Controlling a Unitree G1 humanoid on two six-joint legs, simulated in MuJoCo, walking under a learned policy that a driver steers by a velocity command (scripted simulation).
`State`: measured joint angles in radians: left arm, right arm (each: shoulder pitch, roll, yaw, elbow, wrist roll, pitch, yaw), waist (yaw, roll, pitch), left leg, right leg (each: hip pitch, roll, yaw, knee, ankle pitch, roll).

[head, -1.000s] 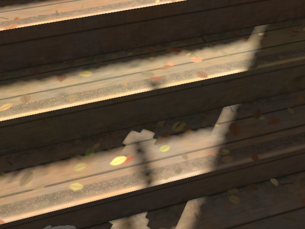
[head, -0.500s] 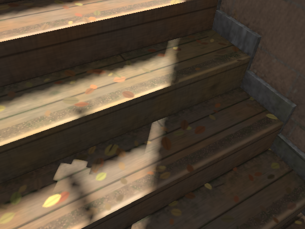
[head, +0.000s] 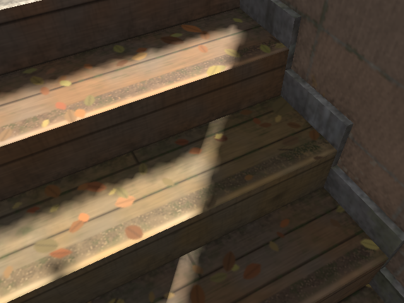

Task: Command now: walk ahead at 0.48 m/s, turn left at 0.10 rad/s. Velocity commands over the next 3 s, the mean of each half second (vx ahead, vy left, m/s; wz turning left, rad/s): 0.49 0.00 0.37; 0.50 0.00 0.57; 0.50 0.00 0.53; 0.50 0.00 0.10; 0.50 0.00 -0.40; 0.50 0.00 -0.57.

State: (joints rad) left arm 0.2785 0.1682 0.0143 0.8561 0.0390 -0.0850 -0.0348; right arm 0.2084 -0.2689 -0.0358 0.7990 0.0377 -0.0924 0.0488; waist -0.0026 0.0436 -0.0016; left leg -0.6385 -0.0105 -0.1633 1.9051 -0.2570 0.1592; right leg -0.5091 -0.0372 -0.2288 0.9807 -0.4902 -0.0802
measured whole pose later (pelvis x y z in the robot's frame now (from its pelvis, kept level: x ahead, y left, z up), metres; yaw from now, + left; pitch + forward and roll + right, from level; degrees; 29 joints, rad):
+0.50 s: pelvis +0.33 -0.03 +0.20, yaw +11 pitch +1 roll +1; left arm 0.03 0.16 -0.05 0.56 0.05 -0.16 -0.07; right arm 0.56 -0.18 0.01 0.93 -0.02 -0.04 0.01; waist -0.01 0.01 -0.12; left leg -0.38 -0.22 -0.05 0.82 -0.44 0.14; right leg -0.97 -0.02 0.19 1.91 -0.10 -0.13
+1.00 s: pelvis +0.61 +0.03 +0.29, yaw +31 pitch +5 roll +0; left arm 0.43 0.30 0.07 0.95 -0.01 -0.07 0.01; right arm -0.03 -0.17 0.07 0.44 -0.01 0.00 0.02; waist 0.02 -0.04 0.00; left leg -0.92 0.00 0.01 1.32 -0.47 0.05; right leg -0.18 -0.10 0.01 0.87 -0.07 -0.02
